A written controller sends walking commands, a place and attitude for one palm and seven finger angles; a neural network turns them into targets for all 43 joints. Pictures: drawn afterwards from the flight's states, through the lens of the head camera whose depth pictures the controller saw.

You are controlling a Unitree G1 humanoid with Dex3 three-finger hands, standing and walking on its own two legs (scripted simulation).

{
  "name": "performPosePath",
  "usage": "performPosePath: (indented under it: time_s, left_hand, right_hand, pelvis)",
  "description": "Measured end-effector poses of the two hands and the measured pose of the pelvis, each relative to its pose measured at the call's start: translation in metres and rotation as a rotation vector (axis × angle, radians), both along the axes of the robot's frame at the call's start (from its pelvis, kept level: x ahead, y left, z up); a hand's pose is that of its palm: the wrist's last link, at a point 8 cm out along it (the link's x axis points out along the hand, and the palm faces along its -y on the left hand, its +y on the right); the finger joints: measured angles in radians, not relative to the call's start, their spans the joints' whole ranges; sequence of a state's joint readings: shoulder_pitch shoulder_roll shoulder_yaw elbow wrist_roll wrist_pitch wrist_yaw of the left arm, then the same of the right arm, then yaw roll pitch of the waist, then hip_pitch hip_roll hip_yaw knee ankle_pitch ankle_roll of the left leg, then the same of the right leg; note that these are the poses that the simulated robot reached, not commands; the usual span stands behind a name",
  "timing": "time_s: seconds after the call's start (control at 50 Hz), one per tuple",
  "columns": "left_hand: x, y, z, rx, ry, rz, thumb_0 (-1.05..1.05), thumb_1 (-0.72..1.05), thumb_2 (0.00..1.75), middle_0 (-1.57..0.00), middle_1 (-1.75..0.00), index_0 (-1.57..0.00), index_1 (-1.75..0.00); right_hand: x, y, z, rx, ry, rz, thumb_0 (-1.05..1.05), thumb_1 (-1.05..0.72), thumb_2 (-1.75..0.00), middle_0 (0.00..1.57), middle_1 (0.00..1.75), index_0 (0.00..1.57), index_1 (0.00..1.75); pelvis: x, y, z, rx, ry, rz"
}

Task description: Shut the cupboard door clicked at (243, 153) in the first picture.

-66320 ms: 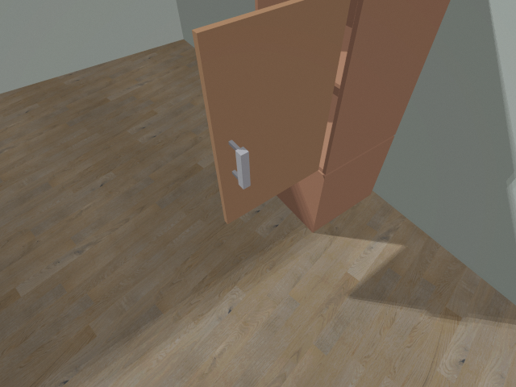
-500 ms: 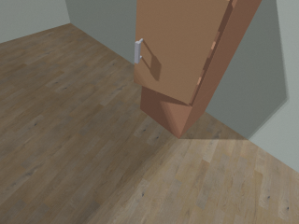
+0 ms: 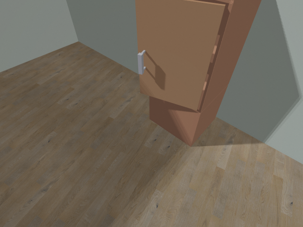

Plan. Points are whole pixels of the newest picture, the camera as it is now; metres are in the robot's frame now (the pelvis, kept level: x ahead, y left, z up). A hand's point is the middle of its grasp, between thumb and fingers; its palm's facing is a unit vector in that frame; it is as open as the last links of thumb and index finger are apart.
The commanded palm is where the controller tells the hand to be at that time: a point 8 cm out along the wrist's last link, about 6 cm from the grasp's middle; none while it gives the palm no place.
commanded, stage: let the arm hang, fingers relaxed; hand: left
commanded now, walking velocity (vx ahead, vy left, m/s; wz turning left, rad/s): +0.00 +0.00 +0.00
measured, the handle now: (142, 62) +0.95 +0.12 -0.08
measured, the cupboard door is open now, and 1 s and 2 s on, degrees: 17 17 17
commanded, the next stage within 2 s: look to check the result in 0.24 s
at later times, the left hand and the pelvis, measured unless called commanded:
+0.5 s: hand out of the picture +0.09 +0.22 -0.16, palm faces -0.02 -0.95 -0.30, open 7.4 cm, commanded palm none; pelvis +0.03 -0.02 +0.00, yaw +0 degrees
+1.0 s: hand out of the picture +0.09 +0.19 -0.16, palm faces +0.01 -0.96 -0.28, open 7.4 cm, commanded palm none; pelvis +0.05 -0.03 +0.00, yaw +0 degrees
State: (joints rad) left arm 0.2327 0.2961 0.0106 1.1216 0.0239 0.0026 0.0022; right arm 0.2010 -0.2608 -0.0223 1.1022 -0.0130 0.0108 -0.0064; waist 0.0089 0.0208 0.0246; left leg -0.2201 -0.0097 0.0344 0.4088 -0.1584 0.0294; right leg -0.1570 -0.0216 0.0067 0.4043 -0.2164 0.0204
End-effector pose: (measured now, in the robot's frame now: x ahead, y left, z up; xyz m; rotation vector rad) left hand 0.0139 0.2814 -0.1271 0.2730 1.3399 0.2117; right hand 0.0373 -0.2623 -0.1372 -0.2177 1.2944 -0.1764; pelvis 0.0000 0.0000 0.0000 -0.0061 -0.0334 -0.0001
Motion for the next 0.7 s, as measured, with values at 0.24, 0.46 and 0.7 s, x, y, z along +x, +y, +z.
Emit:
performPosePath:
  time_s: [0.24,0.46,0.7]
  left_hand:
    - [0.071,-0.019,0.001,-0.038,-0.117,-0.061,0.0,0.9,0.9,-0.2,-0.29,-0.2,-0.3]
    - [0.077,-0.02,0.002,-0.023,-0.078,-0.046,0.0,0.9,0.9,-0.2,-0.29,-0.2,-0.3]
    - [0.066,-0.023,0.003,-0.005,-0.028,-0.011,0.0,0.9,0.9,-0.2,-0.29,-0.2,-0.3]
  right_hand:
    - [0.022,-0.028,0.014,-0.063,-0.021,0.0,0.0,-0.9,-0.9,0.2,0.3,0.2,0.3]
    - [0.046,-0.033,0.014,-0.06,-0.019,0.016,0.0,-0.9,-0.9,0.2,0.3,0.2,0.3]
    - [0.07,-0.027,0.008,-0.028,-0.029,0.032,0.0,-0.9,-0.9,0.2,0.3,0.2,0.3]
  pelvis:
    - [0.015,-0.008,0.002,0.002,0.006,-0.001]
    - [0.031,-0.014,0.004,0.003,0.013,0.0]
    - [0.045,-0.02,0.004,0.006,0.014,0.0]
